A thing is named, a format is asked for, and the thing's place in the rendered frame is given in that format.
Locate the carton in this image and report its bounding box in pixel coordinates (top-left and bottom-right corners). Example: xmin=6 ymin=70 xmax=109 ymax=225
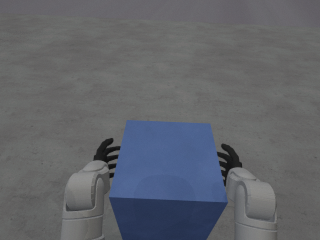
xmin=109 ymin=120 xmax=228 ymax=240

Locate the left robot forearm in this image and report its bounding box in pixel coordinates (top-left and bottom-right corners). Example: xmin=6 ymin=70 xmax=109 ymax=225
xmin=60 ymin=160 xmax=110 ymax=240

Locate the right robot hand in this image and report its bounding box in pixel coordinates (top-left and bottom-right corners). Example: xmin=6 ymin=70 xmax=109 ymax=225
xmin=217 ymin=143 xmax=242 ymax=187

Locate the left robot hand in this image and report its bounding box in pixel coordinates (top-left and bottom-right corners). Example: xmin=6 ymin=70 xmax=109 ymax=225
xmin=93 ymin=138 xmax=121 ymax=178

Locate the right robot forearm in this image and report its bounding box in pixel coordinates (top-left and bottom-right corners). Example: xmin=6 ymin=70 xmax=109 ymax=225
xmin=226 ymin=167 xmax=278 ymax=240

